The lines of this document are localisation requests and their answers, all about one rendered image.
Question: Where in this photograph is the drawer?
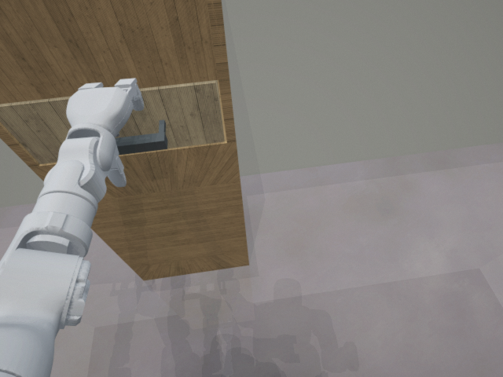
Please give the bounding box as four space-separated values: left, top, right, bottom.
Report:
0 80 225 164

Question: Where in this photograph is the left robot upper arm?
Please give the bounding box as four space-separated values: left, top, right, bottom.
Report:
0 248 91 377

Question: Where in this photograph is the robot left forearm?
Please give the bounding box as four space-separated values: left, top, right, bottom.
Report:
0 123 116 277

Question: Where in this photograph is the handle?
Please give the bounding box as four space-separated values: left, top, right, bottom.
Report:
115 120 167 155

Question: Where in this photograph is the left robot hand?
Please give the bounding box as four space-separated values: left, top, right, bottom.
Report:
66 78 144 187

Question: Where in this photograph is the cabinet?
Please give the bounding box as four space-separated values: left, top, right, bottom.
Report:
0 0 249 280

